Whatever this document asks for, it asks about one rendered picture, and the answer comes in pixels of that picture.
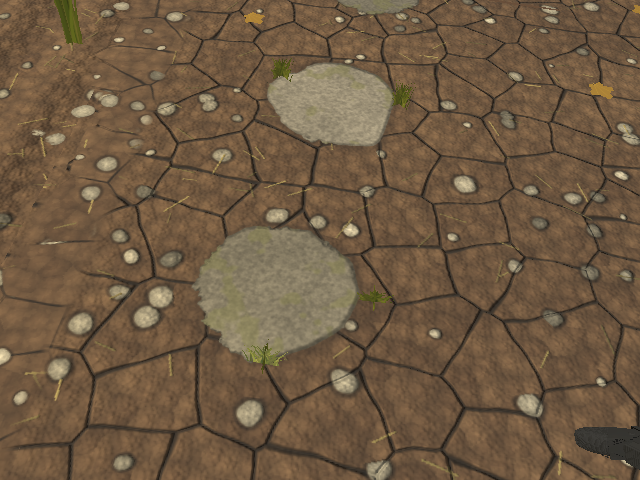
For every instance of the right robot hand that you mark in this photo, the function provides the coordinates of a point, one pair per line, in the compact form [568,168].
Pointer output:
[618,443]

